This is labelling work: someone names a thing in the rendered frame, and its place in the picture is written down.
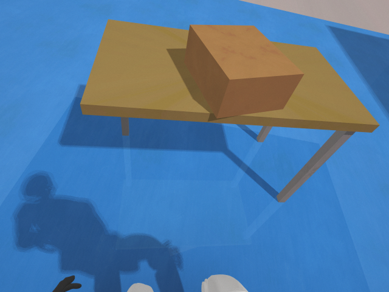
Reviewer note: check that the carton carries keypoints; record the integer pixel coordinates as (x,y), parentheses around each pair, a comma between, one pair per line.
(238,70)

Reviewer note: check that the right robot thigh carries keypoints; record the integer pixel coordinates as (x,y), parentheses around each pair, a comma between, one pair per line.
(222,283)

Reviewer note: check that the left robot hand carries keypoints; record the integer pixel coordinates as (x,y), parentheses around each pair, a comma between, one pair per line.
(67,284)

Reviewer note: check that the table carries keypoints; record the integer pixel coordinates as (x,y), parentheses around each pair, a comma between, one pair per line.
(139,72)

